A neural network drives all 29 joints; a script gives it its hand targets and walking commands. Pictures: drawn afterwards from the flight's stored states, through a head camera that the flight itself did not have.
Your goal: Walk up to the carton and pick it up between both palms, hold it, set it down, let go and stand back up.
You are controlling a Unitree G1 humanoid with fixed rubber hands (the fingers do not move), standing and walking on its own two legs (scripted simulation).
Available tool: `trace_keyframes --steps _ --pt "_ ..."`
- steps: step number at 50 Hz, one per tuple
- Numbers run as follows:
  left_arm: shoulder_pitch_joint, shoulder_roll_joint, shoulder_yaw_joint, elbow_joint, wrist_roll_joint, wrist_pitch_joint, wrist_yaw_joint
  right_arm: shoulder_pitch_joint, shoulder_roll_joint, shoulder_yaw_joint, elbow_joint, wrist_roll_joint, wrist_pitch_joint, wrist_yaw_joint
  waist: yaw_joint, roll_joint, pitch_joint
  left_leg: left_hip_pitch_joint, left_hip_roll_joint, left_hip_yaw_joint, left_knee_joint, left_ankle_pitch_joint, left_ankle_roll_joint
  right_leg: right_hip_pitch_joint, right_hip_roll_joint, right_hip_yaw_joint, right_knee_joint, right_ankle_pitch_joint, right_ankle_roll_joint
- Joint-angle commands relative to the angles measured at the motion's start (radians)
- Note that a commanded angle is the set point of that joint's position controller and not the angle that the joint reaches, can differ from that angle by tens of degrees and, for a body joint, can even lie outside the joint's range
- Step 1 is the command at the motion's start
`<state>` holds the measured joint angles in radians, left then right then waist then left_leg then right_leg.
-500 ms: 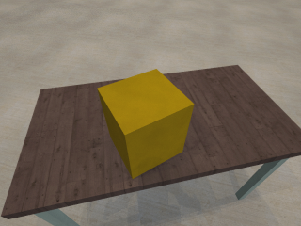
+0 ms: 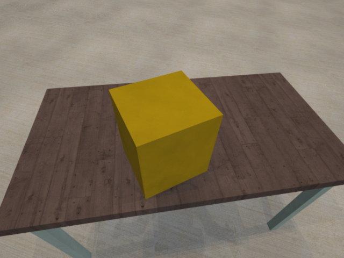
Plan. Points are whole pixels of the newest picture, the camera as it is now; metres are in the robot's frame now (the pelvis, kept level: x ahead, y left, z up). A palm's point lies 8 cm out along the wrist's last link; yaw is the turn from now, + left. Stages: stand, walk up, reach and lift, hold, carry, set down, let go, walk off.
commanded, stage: walk up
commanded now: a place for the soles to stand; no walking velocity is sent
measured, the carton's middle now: (163, 135) +0.45 +0.03 +0.02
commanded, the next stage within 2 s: none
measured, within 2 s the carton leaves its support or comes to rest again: neither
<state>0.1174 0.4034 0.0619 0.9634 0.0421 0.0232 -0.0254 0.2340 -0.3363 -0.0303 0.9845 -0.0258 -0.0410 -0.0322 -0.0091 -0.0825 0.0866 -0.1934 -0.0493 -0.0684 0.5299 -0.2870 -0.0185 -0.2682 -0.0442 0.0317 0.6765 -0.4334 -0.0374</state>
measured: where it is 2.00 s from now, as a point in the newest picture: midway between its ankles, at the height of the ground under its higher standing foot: outside the picture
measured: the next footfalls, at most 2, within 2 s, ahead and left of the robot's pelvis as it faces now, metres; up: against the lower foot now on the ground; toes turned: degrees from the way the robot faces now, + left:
left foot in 0.28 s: +0.06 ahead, +0.09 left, +0.00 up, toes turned +8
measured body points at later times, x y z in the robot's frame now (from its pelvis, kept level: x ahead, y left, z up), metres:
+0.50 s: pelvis +0.00 -0.04 -0.02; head +0.02 -0.02 +0.43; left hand +0.01 +0.28 -0.15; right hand +0.16 -0.31 -0.13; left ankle +0.01 +0.10 -0.73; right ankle +0.01 -0.12 -0.73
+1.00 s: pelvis +0.00 -0.02 +0.01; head +0.01 +0.01 +0.46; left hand +0.02 +0.30 -0.13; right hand +0.17 -0.28 -0.11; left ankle +0.01 +0.10 -0.73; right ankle +0.01 -0.12 -0.73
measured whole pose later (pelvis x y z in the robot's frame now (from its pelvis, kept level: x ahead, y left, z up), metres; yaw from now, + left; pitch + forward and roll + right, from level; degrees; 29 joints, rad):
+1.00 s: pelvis +0.00 -0.02 +0.01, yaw +14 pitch -4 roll -1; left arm 0.10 0.37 0.03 1.03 0.01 0.00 -0.02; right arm 0.10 -0.33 0.00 1.06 -0.02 -0.03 -0.01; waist 0.02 -0.03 0.09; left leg -0.22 -0.03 -0.08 0.53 -0.23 0.01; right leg -0.12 -0.03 -0.14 0.49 -0.30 -0.01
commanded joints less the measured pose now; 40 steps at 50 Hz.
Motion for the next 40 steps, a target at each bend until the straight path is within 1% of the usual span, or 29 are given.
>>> trace_keyframes --steps 1,2,3,4,5,8,11,13,14,15,16,17,20,21,22,23,24,25,26,27,28,29,30,31,32,33,35,37,40 --pt "0.111 0.166 0.053 -0.059 0.004 -0.019 0.011 -0.132 -0.221 -0.042 -0.144 0.001 -0.005 -0.006 0.089 0.193 -0.053 -0.234 0.169 -0.148 0.036 0.320 0.123 0.226 -0.021 0.024 -0.305 0.186 -0.029" --pt "0.102 0.262 0.063 -0.077 0.011 -0.027 0.009 -0.120 -0.170 -0.043 -0.167 0.012 0.001 -0.009 0.090 -0.130 -0.055 -0.297 -0.017 -0.030 0.231 0.011 0.046 0.194 -0.223 0.303 -0.436 0.148 -0.102" --pt "0.042 0.274 0.068 -0.119 -0.001 -0.029 0.006 -0.068 -0.223 -0.050 -0.149 0.011 0.008 -0.020 0.067 -0.120 -0.067 -0.232 0.011 0.000 0.390 -0.327 0.023 0.088 -0.383 0.405 -0.419 0.253 -0.225" --pt "0.040 0.254 0.063 -0.129 -0.011 -0.035 0.009 -0.051 -0.243 -0.052 -0.139 0.012 0.005 -0.020 0.051 -0.069 -0.059 -0.239 0.030 -0.013 0.469 -0.352 0.033 0.098 -0.403 0.400 -0.388 0.389 -0.257" --pt "0.001 0.214 0.051 -0.149 -0.012 -0.041 0.013 -0.015 -0.252 -0.050 -0.124 0.016 0.001 -0.019 0.018 -0.008 -0.047 -0.232 0.054 -0.012 0.476 -0.334 0.032 0.105 -0.372 0.314 -0.349 0.496 -0.255" --pt "0.062 0.234 0.042 -0.129 -0.020 -0.053 0.029 -0.017 -0.227 -0.064 -0.101 0.011 0.001 0.004 0.030 -0.013 -0.029 -0.226 0.077 -0.003 0.370 -0.269 0.052 0.157 -0.327 0.197 -0.259 0.743 -0.206" --pt "0.052 0.241 0.050 -0.154 -0.018 -0.049 0.022 -0.020 -0.209 -0.064 -0.112 0.010 0.006 0.013 0.013 -0.119 -0.038 -0.142 0.057 0.049 0.245 -0.185 0.062 0.126 -0.282 0.103 -0.218 0.741 -0.159" --pt "0.004 0.216 0.039 -0.176 -0.028 -0.039 0.020 0.049 -0.205 -0.071 -0.089 0.003 -0.001 0.012 -0.034 -0.128 -0.060 0.030 0.041 0.055 -0.052 -0.022 0.090 0.027 -0.235 0.055 -0.132 0.552 -0.116" --pt "0.013 0.189 0.028 -0.186 -0.035 -0.034 0.020 0.100 -0.228 -0.084 -0.087 -0.017 -0.008 0.005 -0.051 -0.047 -0.091 0.139 0.042 0.012 -0.055 0.099 0.102 -0.062 -0.204 0.025 -0.086 0.486 -0.070" --pt "0.027 0.141 0.022 -0.196 -0.041 -0.036 0.023 0.074 -0.297 -0.099 -0.111 -0.022 -0.009 0.006 -0.032 0.125 -0.102 0.165 0.199 -0.258 -0.110 0.164 0.161 -0.149 -0.094 -0.037 0.036 0.355 0.002" --pt "0.028 0.169 0.027 -0.177 -0.036 -0.022 0.027 0.016 -0.348 -0.097 -0.131 0.001 -0.016 0.004 -0.024 0.259 -0.105 0.012 0.364 -0.417 -0.133 0.187 0.285 -0.074 -0.017 -0.062 0.114 -0.087 0.033" --pt "0.040 0.179 0.029 -0.161 -0.044 -0.022 0.033 -0.025 -0.332 -0.087 -0.139 0.001 -0.017 0.004 -0.011 0.211 -0.074 -0.052 0.382 -0.449 -0.126 0.207 0.339 -0.041 -0.020 0.003 0.189 -0.201 0.030" --pt "0.085 0.151 0.024 -0.123 -0.045 -0.032 0.030 -0.088 -0.287 -0.064 -0.154 0.004 -0.018 -0.006 0.018 0.241 -0.086 -0.060 0.329 -0.344 -0.074 0.309 0.286 -0.045 -0.026 0.016 0.120 -0.115 0.000" --pt "0.153 0.156 0.015 -0.092 -0.033 -0.038 0.027 -0.124 -0.298 -0.063 -0.163 0.014 -0.013 -0.005 0.050 0.214 -0.097 -0.131 0.292 -0.259 -0.039 0.273 0.237 0.058 -0.036 -0.004 0.009 -0.026 -0.008" --pt "0.202 0.174 0.024 -0.071 -0.022 -0.048 0.032 -0.178 -0.271 -0.052 -0.174 0.008 -0.002 0.005 0.095 0.167 -0.067 -0.188 0.226 -0.193 0.074 0.227 0.173 0.096 -0.084 0.077 -0.215 0.081 0.000" --pt "0.153 0.214 0.031 -0.061 -0.013 -0.062 0.031 -0.191 -0.207 -0.041 -0.166 0.021 0.010 0.011 0.061 -0.023 -0.036 -0.210 0.081 -0.080 0.201 0.103 0.079 0.067 -0.180 0.287 -0.364 0.070 -0.064" --pt "0.083 0.258 0.028 -0.088 -0.014 -0.068 0.026 -0.156 -0.222 -0.047 -0.147 0.019 0.017 0.004 0.036 -0.072 0.016 -0.189 0.015 0.003 0.253 -0.187 0.049 -0.031 -0.317 0.371 -0.414 0.176 -0.130" --pt "0.049 0.260 0.030 -0.101 -0.018 -0.075 0.025 -0.125 -0.238 -0.053 -0.125 0.015 0.020 0.005 0.023 0.005 -0.002 -0.143 0.033 -0.016 0.317 -0.269 0.049 -0.048 -0.359 0.399 -0.390 0.237 -0.189" --pt "0.017 0.237 0.025 -0.099 -0.016 -0.079 0.029 -0.099 -0.217 -0.050 -0.109 0.020 0.015 0.010 -0.006 0.041 -0.014 -0.129 0.051 -0.013 0.306 -0.242 0.058 -0.012 -0.349 0.341 -0.367 0.280 -0.196" --pt "-0.014 0.217 0.008 -0.099 -0.020 -0.076 0.030 -0.107 -0.213 -0.046 -0.088 0.012 0.007 0.015 -0.029 0.018 0.006 -0.074 0.064 -0.003 0.217 -0.189 0.077 -0.079 -0.306 0.282 -0.339 0.326 -0.181" --pt "-0.026 0.207 0.001 -0.106 -0.023 -0.074 0.030 -0.076 -0.218 -0.059 -0.083 0.008 -0.006 0.013 -0.042 -0.006 -0.008 0.004 0.093 -0.005 0.027 -0.003 0.084 -0.060 -0.247 0.152 -0.251 0.427 -0.118" --pt "-0.023 0.187 -0.006 -0.091 -0.023 -0.070 0.026 -0.059 -0.222 -0.063 -0.071 0.004 -0.016 0.013 -0.035 -0.030 -0.053 0.079 0.078 -0.049 0.001 0.199 0.095 -0.055 -0.160 0.060 -0.203 0.471 -0.063" --pt "0.002 0.193 0.000 -0.089 -0.024 -0.067 0.024 -0.079 -0.258 -0.068 -0.069 0.005 -0.014 0.016 -0.011 0.013 -0.052 0.072 0.116 -0.117 0.014 0.310 0.103 -0.051 -0.119 0.016 -0.184 0.399 -0.014" --pt "0.052 0.189 0.000 -0.076 -0.039 -0.060 0.025 -0.126 -0.270 -0.060 -0.081 0.021 -0.015 0.021 0.027 0.013 -0.106 0.011 0.169 -0.178 0.004 0.211 0.146 0.025 -0.072 0.022 -0.202 0.212 0.008" --pt "0.020 0.200 0.013 -0.067 -0.038 -0.060 0.028 -0.153 -0.244 -0.057 -0.079 0.029 -0.010 0.023 0.013 0.030 -0.091 -0.001 0.157 -0.176 -0.007 0.174 0.138 0.025 -0.086 0.026 -0.235 0.139 0.015" --pt "0.011 0.202 0.011 -0.070 -0.041 -0.061 0.028 -0.175 -0.240 -0.048 -0.074 0.021 -0.006 0.021 0.018 0.076 -0.069 -0.015 0.129 -0.129 -0.007 0.156 0.111 0.027 -0.111 0.050 -0.275 0.126 0.013" --pt "-0.022 0.194 0.008 -0.061 -0.034 -0.066 0.029 -0.165 -0.229 -0.036 -0.059 0.020 0.000 0.016 0.004 0.032 -0.083 -0.024 0.107 -0.091 0.004 0.221 0.086 0.068 -0.131 0.056 -0.320 0.184 -0.014" --pt "-0.022 0.170 -0.001 -0.042 -0.040 -0.070 0.031 -0.174 -0.240 -0.030 -0.033 0.012 -0.002 0.014 0.011 0.090 -0.086 0.004 0.105 -0.093 -0.005 0.303 0.089 0.089 -0.124 0.037 -0.326 0.253 -0.027" --pt "-0.031 0.187 0.001 -0.014 -0.037 -0.061 0.031 -0.180 -0.238 -0.028 -0.016 0.017 0.001 0.017 0.011 0.090 -0.102 0.004 0.117 -0.105 -0.046 0.269 0.092 0.132 -0.119 -0.007 -0.321 0.233 -0.020"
